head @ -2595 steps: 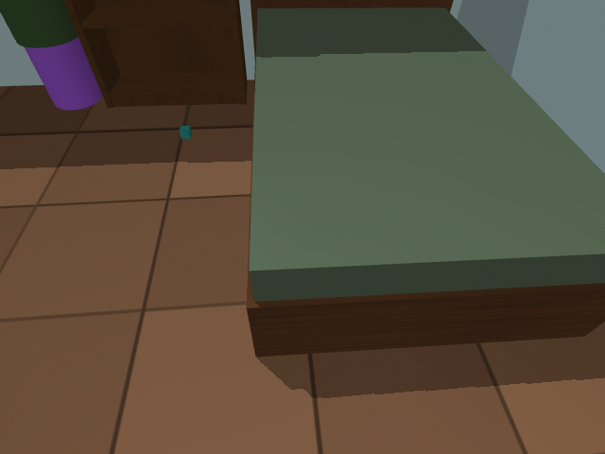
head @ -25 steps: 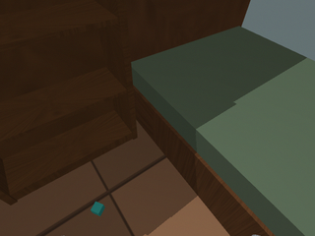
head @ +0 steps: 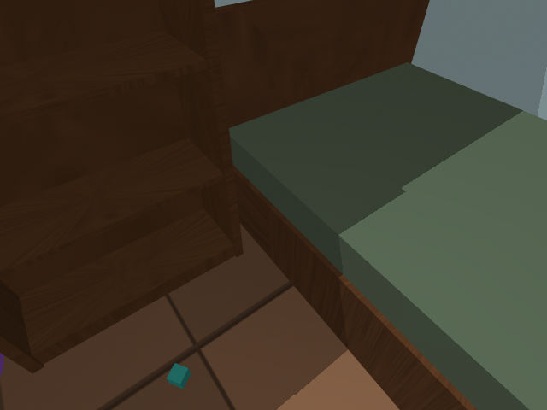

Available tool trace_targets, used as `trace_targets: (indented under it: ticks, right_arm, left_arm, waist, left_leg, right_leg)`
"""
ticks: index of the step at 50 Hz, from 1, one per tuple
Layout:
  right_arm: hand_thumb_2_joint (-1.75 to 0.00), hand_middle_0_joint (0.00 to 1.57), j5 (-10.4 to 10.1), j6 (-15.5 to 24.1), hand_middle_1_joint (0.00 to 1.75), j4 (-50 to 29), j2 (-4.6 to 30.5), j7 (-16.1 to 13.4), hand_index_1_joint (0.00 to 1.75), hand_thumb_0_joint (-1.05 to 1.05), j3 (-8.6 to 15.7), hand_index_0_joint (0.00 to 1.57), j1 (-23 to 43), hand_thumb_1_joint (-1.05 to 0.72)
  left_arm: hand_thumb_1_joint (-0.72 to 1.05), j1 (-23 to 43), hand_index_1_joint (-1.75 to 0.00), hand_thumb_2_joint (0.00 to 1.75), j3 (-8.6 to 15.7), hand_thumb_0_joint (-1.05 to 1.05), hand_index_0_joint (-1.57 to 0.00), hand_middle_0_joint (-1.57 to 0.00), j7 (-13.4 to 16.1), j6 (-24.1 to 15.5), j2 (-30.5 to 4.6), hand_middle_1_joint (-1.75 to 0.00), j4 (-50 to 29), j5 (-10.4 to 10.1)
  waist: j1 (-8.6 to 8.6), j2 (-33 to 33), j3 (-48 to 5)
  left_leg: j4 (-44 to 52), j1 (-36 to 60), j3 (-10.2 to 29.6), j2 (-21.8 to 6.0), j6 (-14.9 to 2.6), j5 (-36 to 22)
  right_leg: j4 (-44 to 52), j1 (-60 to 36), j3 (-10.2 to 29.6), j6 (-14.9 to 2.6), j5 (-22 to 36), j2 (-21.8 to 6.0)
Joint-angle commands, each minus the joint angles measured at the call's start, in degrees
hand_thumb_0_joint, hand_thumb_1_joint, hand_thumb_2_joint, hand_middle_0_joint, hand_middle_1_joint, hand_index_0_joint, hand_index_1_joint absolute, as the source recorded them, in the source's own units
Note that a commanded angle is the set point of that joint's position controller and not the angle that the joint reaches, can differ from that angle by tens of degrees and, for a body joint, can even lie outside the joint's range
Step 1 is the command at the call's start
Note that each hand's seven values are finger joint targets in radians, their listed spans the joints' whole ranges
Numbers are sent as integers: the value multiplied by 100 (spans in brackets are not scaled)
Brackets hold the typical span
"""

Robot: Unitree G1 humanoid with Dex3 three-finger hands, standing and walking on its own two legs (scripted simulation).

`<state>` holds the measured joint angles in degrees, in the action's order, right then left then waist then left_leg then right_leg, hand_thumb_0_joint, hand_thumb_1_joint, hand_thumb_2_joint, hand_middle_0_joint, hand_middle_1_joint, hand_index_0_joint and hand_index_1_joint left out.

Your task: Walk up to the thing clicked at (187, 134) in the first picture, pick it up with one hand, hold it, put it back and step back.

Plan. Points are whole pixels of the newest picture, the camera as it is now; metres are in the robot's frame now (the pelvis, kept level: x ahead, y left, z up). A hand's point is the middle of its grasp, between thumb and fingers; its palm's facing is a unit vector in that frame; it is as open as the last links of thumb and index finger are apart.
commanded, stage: stand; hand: left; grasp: from above
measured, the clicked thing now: (179, 375) +0.42 +0.35 -0.75
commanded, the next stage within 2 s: step back in 1.68 s
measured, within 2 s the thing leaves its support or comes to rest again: neither
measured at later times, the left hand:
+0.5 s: hand out of the picture +0.05 +0.22 -0.16, palm faces -0.01 -0.95 -0.31, open 7.4 cm
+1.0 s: hand out of the picture +0.05 +0.19 -0.17, palm faces -0.02 -0.97 -0.23, open 7.4 cm
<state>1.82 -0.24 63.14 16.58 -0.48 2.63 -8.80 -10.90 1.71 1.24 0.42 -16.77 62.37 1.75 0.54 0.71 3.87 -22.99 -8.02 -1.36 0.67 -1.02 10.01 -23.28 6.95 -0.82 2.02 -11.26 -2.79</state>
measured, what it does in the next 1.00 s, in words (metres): stands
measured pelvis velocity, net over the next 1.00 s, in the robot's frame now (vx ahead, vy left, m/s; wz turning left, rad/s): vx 0.02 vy -0.01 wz -0.03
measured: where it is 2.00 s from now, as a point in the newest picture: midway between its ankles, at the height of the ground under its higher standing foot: outside the picture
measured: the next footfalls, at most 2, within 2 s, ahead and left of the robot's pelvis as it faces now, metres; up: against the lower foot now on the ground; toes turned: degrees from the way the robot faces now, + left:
none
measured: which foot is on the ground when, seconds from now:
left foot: down 0.00-1.00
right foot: down 0.00-1.00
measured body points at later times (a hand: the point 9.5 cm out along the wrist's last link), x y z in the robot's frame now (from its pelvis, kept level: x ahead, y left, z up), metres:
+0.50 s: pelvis +0.00 -0.01 +0.00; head +0.00 -0.02 +0.45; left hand +0.05 +0.27 -0.14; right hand +0.05 -0.30 -0.14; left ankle +0.03 +0.11 -0.74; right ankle +0.02 -0.14 -0.74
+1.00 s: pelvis +0.02 -0.01 +0.00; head +0.02 -0.01 +0.45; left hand +0.06 +0.24 -0.15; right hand +0.04 -0.26 -0.15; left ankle +0.03 +0.11 -0.74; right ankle +0.02 -0.14 -0.74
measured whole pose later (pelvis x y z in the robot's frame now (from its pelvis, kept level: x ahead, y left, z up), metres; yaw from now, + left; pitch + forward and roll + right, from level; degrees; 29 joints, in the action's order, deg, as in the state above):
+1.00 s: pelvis +0.02 -0.01 +0.00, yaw -2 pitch -3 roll +0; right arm 1.1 -0.6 68.1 12.7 -0.7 0.5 -9.7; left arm -10.4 0.4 1.0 0.6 -12.1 67.3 0.8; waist -0.3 0.1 3.1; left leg -20.0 -6.5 -2.4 -0.7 -0.1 10.1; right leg -20.2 6.1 0.2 1.2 -10.8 -1.4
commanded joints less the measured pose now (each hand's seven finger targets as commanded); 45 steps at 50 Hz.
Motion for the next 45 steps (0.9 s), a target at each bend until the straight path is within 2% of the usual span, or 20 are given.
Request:
trace_targets:
  ticks: [1,4,9,12,16,18,21,22,24,28,31,33,34,36,37,39,40,41,43,45]
  right_arm:
    - [-90,20,-19,159,30,-351,1077,-74,30,0,177,20,291,-90]
    - [-90,20,-32,146,30,-265,1067,-60,30,0,151,20,235,-90]
    - [-90,20,-38,143,30,-217,1144,-54,30,0,143,20,241,-90]
    - [-90,20,-43,134,30,-168,1146,-51,30,0,106,20,204,-90]
    - [-90,20,-63,113,30,-120,1037,-44,30,0,67,20,185,-90]
    - [-90,20,-54,134,30,-132,1177,-45,30,0,88,20,191,-90]
    - [-90,20,-71,130,30,-80,1066,-43,30,0,29,20,214,-90]
    - [-90,20,-62,139,30,-101,1115,-48,30,0,42,20,225,-90]
    - [-90,20,-89,124,30,-25,938,-46,30,0,-19,20,153,-90]
    - [-90,20,-84,88,30,60,840,-51,30,0,-51,20,96,-90]
    - [-90,20,-86,104,30,54,902,-58,30,0,-44,20,109,-90]
    - [-90,20,-101,103,30,110,742,-66,30,0,-72,20,75,-90]
    - [-90,20,-98,105,30,122,710,-67,30,0,-85,20,26,-90]
    - [-90,20,-93,115,30,140,791,-72,30,0,-76,20,13,-90]
    - [-90,20,-99,99,30,176,624,-73,30,0,-109,20,-2,-90]
    - [-90,20,-93,97,30,178,664,-84,30,0,-91,20,-9,-90]
    - [-90,20,-98,98,30,188,691,-88,30,0,-87,20,-16,-90]
    - [-90,20,-97,91,30,196,570,-85,30,0,-114,20,-39,-90]
    - [-90,20,-94,78,30,215,541,-93,30,0,-100,20,-55,-90]
    - [-90,20,-83,73,30,239,519,-103,30,0,-99,20,-112,-90]
  left_arm:
    - [90,197,-30,90,202,0,-20,-20,85,-172,-1045,-30,-234,6]
    - [90,217,-30,90,197,0,-20,-20,76,-178,-1118,-30,-168,-7]
    - [90,289,-30,90,187,0,-20,-20,68,-181,-1151,-30,-133,-24]
    - [90,266,-30,90,183,0,-20,-20,49,-164,-1162,-30,-72,-33]
    - [90,278,-30,90,141,0,-20,-20,39,-161,-1077,-30,-10,-40]
    - [90,306,-30,90,158,0,-20,-20,35,-178,-1155,-30,-55,-49]
    - [90,250,-30,90,127,0,-20,-20,27,-157,-1035,-30,26,-56]
    - [90,284,-30,90,150,0,-20,-20,29,-169,-1119,-30,0,-57]
    - [90,301,-30,90,103,0,-20,-20,28,-156,-952,-30,57,-76]
    - [90,240,-30,90,49,0,-20,-20,24,-118,-789,-30,126,-80]
    - [90,221,-30,90,68,0,-20,-20,27,-122,-856,-30,104,-85]
    - [90,187,-30,90,40,0,-20,-20,36,-125,-683,-30,161,-84]
    - [90,207,-30,90,46,0,-20,-20,40,-128,-709,-30,147,-92]
    - [90,180,-30,90,55,0,-20,-20,39,-135,-736,-30,153,-84]
    - [90,167,-30,90,32,0,-20,-20,44,-121,-617,-30,203,-93]
    - [90,128,-30,90,30,0,-20,-20,38,-102,-589,-30,211,-80]
    - [90,110,-30,90,41,0,-20,-20,40,-97,-619,-30,222,-87]
    - [90,134,-30,90,19,0,-20,-20,43,-87,-497,-30,242,-75]
    - [90,51,-30,90,9,0,-20,-20,53,-89,-418,-30,267,-83]
    - [90,3,-30,90,10,0,-20,-20,43,-75,-398,-30,289,-87]
  waist:
    - [7,-69,-133]
    - [-3,-154,1]
    - [-40,-64,-75]
    - [-26,49,8]
    - [-43,-147,-27]
    - [-57,-10,-143]
    - [-31,23,-76]
    - [-28,-76,-173]
    - [-52,-75,-167]
    - [-58,-111,-29]
    - [-51,-12,-111]
    - [-61,-27,-349]
    - [-60,-89,-311]
    - [-49,-78,-248]
    - [-61,-126,-185]
    - [-48,-64,-256]
    - [-44,-83,-101]
    - [-70,-72,-177]
    - [-45,-121,-216]
    - [-50,-91,-93]
  left_leg:
    - [754,-61,778,-637,-39,596]
    - [767,-60,748,-617,-16,614]
    - [732,9,697,-639,-22,512]
    - [839,-195,743,-662,-22,820]
    - [733,-41,653,-631,-20,586]
    - [717,41,634,-656,-19,425]
    - [795,-67,660,-658,-26,498]
    - [765,56,626,-664,-22,294]
    - [753,74,612,-674,-38,222]
    - [771,-4,551,-631,-9,237]
    - [765,46,538,-642,3,156]
    - [665,208,491,-671,-19,-237]
    - [670,184,489,-677,-14,-373]
    - [690,164,488,-665,-9,-328]
    - [728,116,486,-659,-5,-291]
    - [726,182,464,-657,1,-270]
    - [777,109,490,-652,13,-122]
    - [760,84,464,-632,3,-101]
    - [680,197,435,-655,2,-401]
    - [737,186,432,-638,25,-176]
  right_leg:
    - [608,231,466,-224,-196,-345]
    - [716,341,507,-217,-354,-347]
    - [773,303,580,-238,-320,-379]
    - [749,246,558,-244,-400,-353]
    - [846,332,613,-264,-534,-359]
    - [835,258,643,-275,-273,-398]
    - [771,242,562,-262,-180,-333]
    - [772,190,608,-277,-77,-377]
    - [760,200,575,-280,-6,-353]
    - [817,275,564,-283,-127,-303]
    - [799,232,570,-282,91,-319]
    - [714,68,560,-283,491,-352]
    - [679,46,558,-280,636,-360]
    - [722,61,561,-257,595,-350]
    - [709,93,531,-260,507,-324]
    - [733,90,532,-258,541,-318]
    - [743,177,532,-256,432,-303]
    - [722,115,493,-251,408,-293]
    - [703,103,513,-250,595,-318]
    - [725,254,519,-252,397,-280]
